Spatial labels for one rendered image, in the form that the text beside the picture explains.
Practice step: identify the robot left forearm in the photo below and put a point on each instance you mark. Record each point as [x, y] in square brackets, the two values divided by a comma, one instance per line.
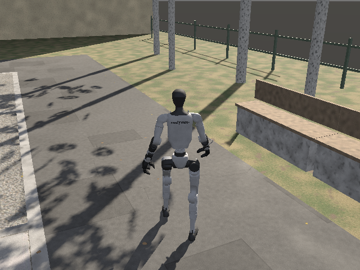
[150, 151]

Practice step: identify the right robot upper arm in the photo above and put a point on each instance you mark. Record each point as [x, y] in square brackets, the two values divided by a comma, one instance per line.
[199, 126]

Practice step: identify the robot left thigh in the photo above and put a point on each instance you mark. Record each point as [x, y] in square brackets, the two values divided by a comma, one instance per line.
[166, 164]

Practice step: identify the right robot hand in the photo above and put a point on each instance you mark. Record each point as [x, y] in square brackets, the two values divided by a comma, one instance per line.
[207, 152]

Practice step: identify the left robot hand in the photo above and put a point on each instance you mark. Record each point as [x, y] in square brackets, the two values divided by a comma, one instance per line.
[145, 166]

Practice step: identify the left robot upper arm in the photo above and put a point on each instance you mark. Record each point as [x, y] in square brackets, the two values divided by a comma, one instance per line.
[159, 128]

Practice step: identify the left robot foot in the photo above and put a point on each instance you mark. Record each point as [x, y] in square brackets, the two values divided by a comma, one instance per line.
[165, 212]

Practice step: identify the robot right forearm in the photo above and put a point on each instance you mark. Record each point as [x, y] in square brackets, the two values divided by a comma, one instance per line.
[206, 144]

